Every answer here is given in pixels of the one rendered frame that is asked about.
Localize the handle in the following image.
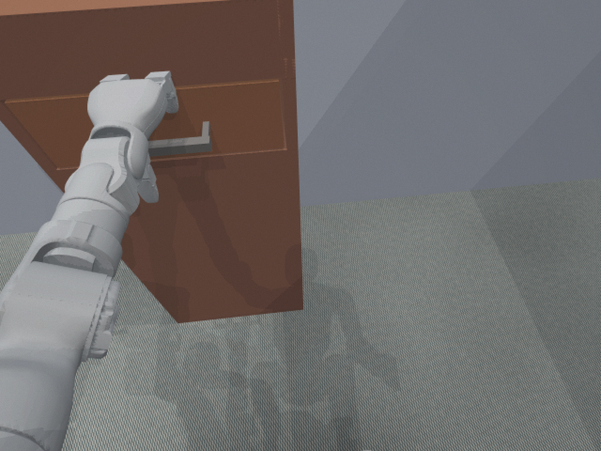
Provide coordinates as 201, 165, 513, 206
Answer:
148, 121, 212, 157

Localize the cabinet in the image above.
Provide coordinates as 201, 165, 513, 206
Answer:
0, 0, 303, 323

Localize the left robot forearm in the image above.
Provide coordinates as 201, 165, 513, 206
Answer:
0, 120, 149, 325

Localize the drawer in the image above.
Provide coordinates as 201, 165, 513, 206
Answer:
5, 78, 284, 168

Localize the left robot upper arm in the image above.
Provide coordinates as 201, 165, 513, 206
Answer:
0, 261, 121, 451

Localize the left robot hand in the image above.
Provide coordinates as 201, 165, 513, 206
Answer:
87, 71, 178, 203

